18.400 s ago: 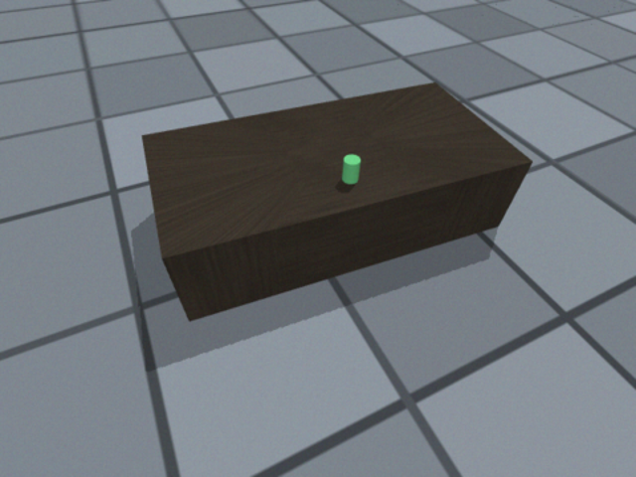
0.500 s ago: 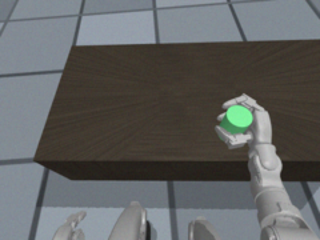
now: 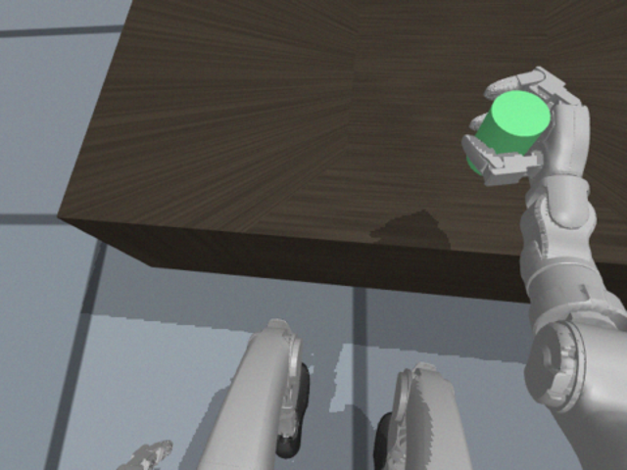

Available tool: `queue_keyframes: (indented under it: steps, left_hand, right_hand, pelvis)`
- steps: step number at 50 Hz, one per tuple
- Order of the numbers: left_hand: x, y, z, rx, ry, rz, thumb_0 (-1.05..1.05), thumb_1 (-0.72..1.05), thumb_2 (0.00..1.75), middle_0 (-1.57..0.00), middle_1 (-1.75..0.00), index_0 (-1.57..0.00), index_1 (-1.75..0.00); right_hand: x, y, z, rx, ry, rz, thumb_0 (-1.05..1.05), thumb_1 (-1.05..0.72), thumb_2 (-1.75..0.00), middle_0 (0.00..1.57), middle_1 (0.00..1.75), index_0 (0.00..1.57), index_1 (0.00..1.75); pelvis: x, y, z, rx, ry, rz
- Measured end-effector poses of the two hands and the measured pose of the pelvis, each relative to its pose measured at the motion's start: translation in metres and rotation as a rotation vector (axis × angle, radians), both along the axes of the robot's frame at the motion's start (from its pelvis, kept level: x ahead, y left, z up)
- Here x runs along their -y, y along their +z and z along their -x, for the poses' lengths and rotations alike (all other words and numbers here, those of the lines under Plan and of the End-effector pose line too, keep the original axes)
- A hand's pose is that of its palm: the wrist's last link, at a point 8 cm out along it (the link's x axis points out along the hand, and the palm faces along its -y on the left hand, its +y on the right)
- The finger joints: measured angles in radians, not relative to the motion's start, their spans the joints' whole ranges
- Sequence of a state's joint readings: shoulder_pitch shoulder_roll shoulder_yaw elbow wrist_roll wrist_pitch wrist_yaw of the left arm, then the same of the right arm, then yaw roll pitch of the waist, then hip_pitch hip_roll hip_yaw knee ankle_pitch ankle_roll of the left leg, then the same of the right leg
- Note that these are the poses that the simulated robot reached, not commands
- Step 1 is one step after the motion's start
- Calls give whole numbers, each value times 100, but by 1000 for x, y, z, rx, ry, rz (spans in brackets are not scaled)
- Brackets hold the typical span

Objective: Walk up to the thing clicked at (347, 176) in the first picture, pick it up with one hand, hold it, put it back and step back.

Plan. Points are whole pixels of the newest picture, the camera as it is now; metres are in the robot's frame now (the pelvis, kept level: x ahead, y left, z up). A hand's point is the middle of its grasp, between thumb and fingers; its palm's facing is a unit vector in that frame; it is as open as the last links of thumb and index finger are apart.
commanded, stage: crouch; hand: right
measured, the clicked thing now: (504, 137) +0.53 -0.12 +0.01
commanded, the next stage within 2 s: lower in 0.36 s
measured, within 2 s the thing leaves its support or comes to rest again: neither
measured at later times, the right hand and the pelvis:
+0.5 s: hand (482, 128) +0.57 -0.11 -0.03, palm faces -0.04 +1.00 -0.03, open 8.3 cm; pelvis -0.01 +0.00 -0.05, yaw +0 degrees
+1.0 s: hand (470, 144) +0.59 -0.11 -0.09, palm faces -0.02 +1.00 -0.03, open 8.3 cm; pelvis -0.02 +0.00 -0.10, yaw +1 degrees
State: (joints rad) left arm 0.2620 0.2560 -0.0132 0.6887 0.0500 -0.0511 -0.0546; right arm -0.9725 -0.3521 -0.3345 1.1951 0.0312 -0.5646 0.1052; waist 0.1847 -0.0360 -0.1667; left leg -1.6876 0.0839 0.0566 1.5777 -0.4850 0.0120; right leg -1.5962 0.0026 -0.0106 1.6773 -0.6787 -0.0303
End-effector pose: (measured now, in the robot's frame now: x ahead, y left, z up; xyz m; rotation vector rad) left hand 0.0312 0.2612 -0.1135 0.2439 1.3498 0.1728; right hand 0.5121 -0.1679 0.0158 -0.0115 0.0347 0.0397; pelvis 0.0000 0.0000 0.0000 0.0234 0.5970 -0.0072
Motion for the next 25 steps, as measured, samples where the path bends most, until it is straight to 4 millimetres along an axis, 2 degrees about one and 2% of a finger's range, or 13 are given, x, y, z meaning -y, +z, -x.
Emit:
queue_keyframes:
  steps: [13,25]
  left_hand:
    - [-2,-19,26,-53,-3,-41,1,91,90,-20,-31,-21,-30]
    - [4,-41,38,-98,3,-25,0,90,90,-20,-30,-21,-30]
  right_hand:
    - [-5,-26,-21,-10,10,8,0,22,-115,83,108,84,107]
    - [-7,-44,-39,-11,-3,18,0,23,-115,83,107,84,107]
  pelvis:
    - [4,-29,12,-38,-4,-13]
    - [5,-49,14,-63,-6,-17]
